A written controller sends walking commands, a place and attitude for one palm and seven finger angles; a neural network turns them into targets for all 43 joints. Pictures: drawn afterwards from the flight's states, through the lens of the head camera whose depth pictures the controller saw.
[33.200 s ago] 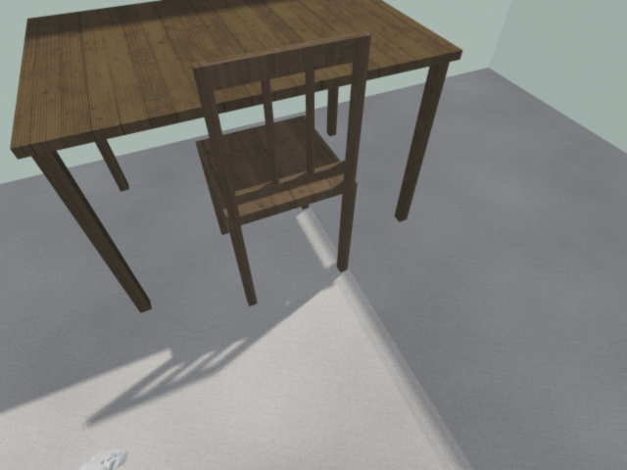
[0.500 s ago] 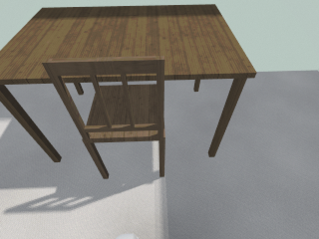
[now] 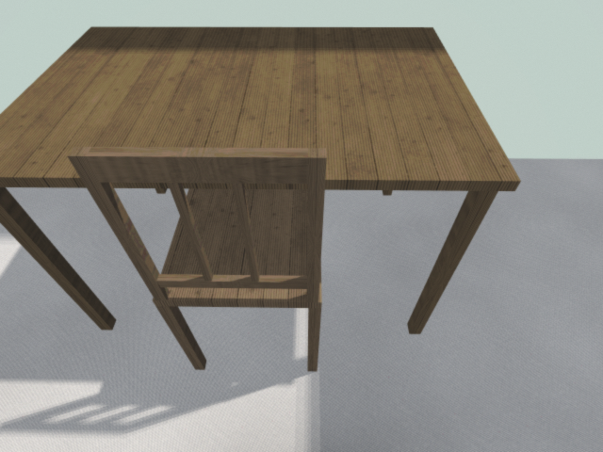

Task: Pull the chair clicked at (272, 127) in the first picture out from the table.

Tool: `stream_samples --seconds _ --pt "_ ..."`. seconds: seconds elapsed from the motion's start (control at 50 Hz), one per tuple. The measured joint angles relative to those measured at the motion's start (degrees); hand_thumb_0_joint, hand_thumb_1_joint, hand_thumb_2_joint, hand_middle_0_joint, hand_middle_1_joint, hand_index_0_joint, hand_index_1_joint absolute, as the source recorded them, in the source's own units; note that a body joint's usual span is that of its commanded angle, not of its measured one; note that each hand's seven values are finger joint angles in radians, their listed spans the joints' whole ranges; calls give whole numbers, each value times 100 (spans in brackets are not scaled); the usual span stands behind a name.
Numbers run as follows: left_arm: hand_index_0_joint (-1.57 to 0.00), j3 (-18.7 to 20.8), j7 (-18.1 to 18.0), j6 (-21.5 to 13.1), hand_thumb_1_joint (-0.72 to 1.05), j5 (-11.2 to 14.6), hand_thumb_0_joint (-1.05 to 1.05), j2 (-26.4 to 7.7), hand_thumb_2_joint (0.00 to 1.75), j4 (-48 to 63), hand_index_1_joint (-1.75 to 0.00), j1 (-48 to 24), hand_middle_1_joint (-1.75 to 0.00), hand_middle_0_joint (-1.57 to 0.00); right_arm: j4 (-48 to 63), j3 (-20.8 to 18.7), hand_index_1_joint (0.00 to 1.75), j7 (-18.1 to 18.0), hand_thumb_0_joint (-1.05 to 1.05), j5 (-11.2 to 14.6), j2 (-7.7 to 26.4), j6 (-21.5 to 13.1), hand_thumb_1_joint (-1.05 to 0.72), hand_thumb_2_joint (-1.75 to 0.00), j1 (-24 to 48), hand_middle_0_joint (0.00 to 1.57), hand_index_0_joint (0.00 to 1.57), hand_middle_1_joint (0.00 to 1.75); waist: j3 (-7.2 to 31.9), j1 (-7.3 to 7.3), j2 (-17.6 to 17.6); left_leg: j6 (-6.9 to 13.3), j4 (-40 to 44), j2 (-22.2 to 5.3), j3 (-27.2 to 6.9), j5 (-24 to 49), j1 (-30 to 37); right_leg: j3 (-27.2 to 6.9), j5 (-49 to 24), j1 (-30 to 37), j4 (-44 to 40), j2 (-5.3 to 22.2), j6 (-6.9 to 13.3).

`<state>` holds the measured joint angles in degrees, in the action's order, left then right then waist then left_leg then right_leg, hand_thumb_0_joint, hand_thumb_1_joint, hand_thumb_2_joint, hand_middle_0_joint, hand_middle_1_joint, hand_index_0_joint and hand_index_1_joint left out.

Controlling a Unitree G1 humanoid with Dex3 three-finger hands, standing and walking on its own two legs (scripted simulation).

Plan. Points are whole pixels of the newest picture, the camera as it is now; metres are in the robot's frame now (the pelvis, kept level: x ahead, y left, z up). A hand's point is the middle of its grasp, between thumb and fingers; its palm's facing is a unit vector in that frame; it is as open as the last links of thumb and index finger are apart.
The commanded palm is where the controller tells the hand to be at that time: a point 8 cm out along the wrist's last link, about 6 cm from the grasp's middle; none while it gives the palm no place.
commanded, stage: come to a stop and stand still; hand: left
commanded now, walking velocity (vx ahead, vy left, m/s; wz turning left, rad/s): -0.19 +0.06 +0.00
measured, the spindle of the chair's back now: (193, 235) +0.50 +0.26 -0.07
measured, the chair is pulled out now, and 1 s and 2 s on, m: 0.00 0.00 0.00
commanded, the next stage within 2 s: look again from close up in 0.90 s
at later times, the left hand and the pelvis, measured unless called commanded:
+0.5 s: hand out of the picture +0.05 +0.19 -0.17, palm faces +0.06 -0.97 -0.22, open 7.4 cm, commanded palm none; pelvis +0.02 +0.01 +0.00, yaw +0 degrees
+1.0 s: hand out of the picture +0.03 +0.20 -0.17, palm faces +0.01 -0.98 -0.21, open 7.4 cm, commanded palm none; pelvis +0.03 +0.02 +0.00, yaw -1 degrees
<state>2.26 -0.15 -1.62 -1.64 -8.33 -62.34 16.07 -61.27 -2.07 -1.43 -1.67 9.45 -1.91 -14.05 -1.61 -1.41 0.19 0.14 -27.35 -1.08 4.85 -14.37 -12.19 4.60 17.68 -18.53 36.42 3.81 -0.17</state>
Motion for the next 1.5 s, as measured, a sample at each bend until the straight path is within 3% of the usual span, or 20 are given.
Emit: stream_samples --seconds 0.04,0.12,0.22,0.3,0.36,0.44,0.74,0.9,1.14,1.5 --pt "-20 -8 -38 -88 92 -1 1 -13 90 -20 -30 2 -30 -19 -105 9 30 15 0 34 -17 78 -93 -90 -91 20 20 30 21 -13 -27 -45 -475 -32 -47 -398 -133 -41 -308 148 -335 -59 83" --pt "-20 -114 -88 -106 92 25 1 139 90 -179 -30 -19 -30 -20 -277 33 30 -9 1 68 16 208 -92 -90 -131 20 19 30 33 63 -292 -80 -1188 -69 -240 -1104 -375 100 -210 432 -635 -245 209" --pt "-20 -115 -189 -29 93 60 1 141 90 -238 -30 -133 -30 -20 -287 103 30 -61 1 130 -65 233 -92 -90 -54 20 19 30 -157 79 -193 -181 -804 -23 -202 -833 -296 37 -369 627 -980 -262 200" --pt "-20 -47 -233 118 92 111 1 77 90 -180 -30 -246 -30 -20 -271 77 30 -86 1 121 -69 259 -91 -90 -26 20 19 30 -290 57 -101 -118 -20 -5 -115 152 6 23 -171 564 -636 -204 113" --pt "-20 -17 -272 240 92 117 1 -19 90 -131 -30 -359 -30 -20 -235 64 30 -103 1 88 -115 286 -91 -90 17 20 19 30 -346 -4 64 39 -65 81 -25 10 62 -63 -126 563 -529 -115 28" --pt "-20 -47 -273 308 91 88 0 -97 90 -83 -30 -485 -30 -20 -195 82 30 -125 1 86 -124 298 -91 -90 64 20 19 30 -329 -25 75 97 -24 94 -31 42 81 -53 -234 617 -637 -108 15" --pt "-20 -184 -163 211 91 81 0 -8 90 -330 -30 -77 -30 -20 -295 170 30 -13 1 97 -123 223 -92 -90 -135 20 19 30 -64 53 21 103 542 81 26 363 190 -99 -653 758 -1333 -166 -20" --pt "-20 -310 -174 93 90 63 0 64 90 -126 -30 197 -30 -20 57 207 30 104 1 78 -41 152 -91 -90 -411 20 19 30 35 188 -197 191 -261 75 -20 -92 -232 -64 -307 461 -754 -123 -63" --pt "-20 -278 -179 57 91 96 0 -22 90 59 -30 2 -30 -20 -50 285 30 64 2 84 -14 37 -92 -90 -385 20 19 30 77 138 -180 243 -6 208 82 -97 10 -173 -197 554 -744 -2 -147" --pt "-20 -267 -181 78 91 95 0 -43 90 -84 -30 -75 -30 -20 -273 275 30 18 1 96 16 18 -92 -90 -91 20 19 30 -25 97 -42 171 189 154 84 -120 243 -172 -165 769 -921 -70 -106"
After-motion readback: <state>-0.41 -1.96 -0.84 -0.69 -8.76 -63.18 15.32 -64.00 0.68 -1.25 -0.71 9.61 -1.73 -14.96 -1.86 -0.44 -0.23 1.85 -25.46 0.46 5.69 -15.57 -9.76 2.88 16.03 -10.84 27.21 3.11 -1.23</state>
